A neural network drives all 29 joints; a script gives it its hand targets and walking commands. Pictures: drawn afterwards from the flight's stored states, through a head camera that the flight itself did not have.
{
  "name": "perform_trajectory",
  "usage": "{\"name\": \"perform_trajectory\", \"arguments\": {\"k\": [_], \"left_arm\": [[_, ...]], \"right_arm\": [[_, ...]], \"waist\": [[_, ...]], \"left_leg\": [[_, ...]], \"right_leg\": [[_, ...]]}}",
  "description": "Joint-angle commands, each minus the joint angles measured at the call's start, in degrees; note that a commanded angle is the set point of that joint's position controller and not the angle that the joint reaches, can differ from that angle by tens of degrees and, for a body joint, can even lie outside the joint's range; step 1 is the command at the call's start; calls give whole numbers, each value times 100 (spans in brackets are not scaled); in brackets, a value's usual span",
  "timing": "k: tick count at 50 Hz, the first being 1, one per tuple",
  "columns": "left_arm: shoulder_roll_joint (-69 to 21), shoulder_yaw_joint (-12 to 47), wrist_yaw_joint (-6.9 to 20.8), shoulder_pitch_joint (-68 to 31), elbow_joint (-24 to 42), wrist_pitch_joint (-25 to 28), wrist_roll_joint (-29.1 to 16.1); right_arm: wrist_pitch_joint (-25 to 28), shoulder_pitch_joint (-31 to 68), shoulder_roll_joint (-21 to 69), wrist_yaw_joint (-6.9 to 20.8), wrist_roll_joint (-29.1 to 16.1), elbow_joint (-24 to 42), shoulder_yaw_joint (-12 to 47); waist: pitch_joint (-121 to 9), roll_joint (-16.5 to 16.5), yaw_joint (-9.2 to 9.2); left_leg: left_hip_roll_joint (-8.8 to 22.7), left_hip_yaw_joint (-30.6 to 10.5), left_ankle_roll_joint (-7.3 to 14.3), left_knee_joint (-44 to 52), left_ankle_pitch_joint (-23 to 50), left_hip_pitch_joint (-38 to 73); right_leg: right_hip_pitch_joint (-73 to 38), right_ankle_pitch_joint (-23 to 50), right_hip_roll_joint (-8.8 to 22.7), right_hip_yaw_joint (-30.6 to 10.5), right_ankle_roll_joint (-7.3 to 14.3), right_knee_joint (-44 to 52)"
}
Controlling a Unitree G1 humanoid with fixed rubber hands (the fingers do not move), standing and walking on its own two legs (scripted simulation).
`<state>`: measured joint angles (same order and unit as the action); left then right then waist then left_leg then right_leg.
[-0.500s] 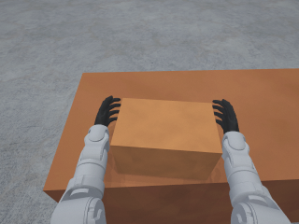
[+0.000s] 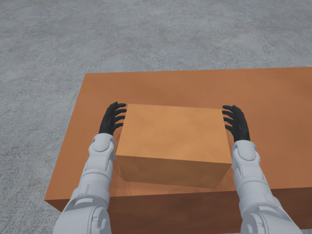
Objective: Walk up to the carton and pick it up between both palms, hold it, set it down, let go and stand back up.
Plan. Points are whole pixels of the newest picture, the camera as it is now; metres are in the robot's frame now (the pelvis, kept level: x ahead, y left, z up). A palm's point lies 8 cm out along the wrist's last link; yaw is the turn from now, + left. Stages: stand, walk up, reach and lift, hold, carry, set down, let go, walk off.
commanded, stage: set down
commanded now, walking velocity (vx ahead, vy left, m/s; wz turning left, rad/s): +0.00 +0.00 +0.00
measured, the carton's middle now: (171, 145) +0.37 -0.01 +0.01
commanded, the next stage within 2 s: none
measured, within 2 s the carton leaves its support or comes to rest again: neither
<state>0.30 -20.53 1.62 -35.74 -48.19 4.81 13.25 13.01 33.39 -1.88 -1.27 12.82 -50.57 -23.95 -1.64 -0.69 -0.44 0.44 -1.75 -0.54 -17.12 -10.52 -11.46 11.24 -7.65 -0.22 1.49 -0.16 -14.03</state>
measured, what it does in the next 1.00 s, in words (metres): stands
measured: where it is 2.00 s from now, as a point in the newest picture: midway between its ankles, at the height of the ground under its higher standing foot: outside the picture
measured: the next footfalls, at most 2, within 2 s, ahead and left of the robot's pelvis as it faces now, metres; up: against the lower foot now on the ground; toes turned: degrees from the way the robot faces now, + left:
none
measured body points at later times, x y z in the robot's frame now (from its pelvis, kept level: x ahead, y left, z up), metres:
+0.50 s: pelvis +0.00 +0.00 +0.00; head +0.04 +0.01 +0.45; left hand +0.40 +0.17 +0.05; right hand +0.39 -0.19 +0.06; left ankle -0.02 +0.12 -0.75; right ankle -0.01 -0.12 -0.75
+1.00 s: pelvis -0.01 +0.00 -0.02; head +0.04 +0.00 +0.43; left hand +0.41 +0.18 +0.03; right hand +0.41 -0.20 +0.03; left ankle -0.02 +0.12 -0.75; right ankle -0.01 -0.12 -0.75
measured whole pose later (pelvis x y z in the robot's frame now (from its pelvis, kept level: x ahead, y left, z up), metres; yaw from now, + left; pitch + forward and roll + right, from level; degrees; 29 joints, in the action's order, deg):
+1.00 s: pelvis -0.01 +0.00 -0.02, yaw -3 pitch +16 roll -2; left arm 10.8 -3.4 -4.7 -47.7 -78.5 20.0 -10.2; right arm 19.2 47.1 -12.6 -3.7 -18.8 -77.0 5.2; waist -12.0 1.2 -1.5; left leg 2.3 0.0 -1.1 -33.8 -16.7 -33.4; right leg 33.2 -11.8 -2.0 -0.2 0.0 -28.7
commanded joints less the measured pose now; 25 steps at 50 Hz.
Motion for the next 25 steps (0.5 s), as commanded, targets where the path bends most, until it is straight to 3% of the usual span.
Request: {"name": "perform_trajectory", "arguments": {"k": [1, 25], "left_arm": [[-2725, 1387, 473, -2836, 275, 217, 167], [-2561, 796, 558, -2432, -69, 364, 566]], "right_arm": [[328, 2843, 2837, 746, 338, 369, 1699], [329, 2355, 2824, 844, 726, 92, 1168]], "waist": [[-2139, -61, 21], [-1594, -15, 2]], "left_leg": [[-100, 646, -227, 67, 1835, 133], [-81, 671, -137, 138, 1331, 6]], "right_leg": [[-1769, 2033, -52, 316, -160, -296], [-1328, 1377, -26, 310, -177, -227]]}}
